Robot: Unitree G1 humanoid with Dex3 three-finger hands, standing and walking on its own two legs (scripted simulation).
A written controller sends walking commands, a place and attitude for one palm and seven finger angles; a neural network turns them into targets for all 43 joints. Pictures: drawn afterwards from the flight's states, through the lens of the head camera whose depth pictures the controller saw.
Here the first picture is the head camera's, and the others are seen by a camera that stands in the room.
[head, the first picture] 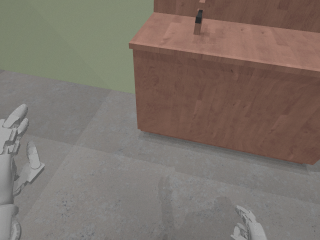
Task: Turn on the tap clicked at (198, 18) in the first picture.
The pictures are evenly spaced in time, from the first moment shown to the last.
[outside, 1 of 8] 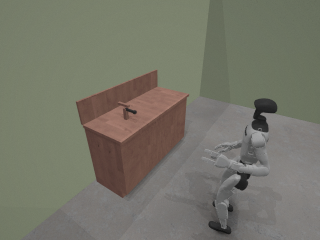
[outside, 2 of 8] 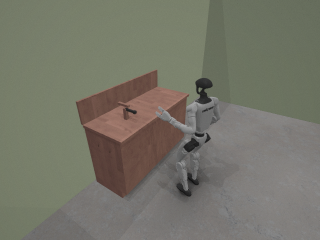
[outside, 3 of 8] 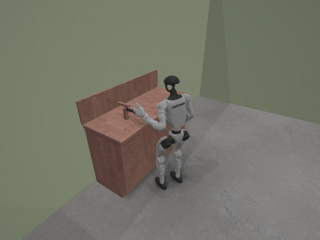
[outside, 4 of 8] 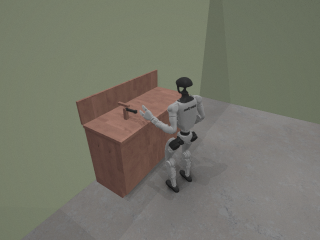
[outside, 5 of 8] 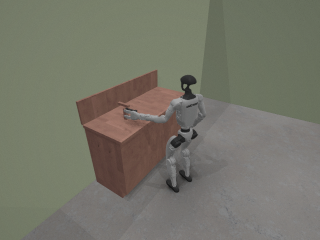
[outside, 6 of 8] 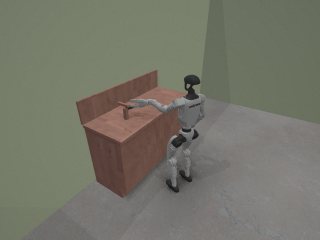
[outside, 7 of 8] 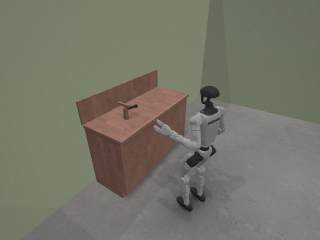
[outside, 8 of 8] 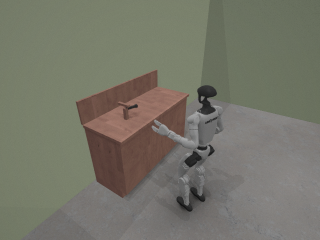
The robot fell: no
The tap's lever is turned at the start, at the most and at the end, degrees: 0 70 69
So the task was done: yes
